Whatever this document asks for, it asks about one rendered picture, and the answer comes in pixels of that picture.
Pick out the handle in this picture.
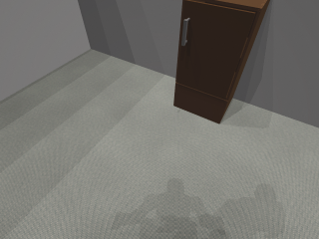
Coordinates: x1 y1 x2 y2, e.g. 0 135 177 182
181 18 190 46

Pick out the cupboard door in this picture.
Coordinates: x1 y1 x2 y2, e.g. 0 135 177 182
177 0 256 99

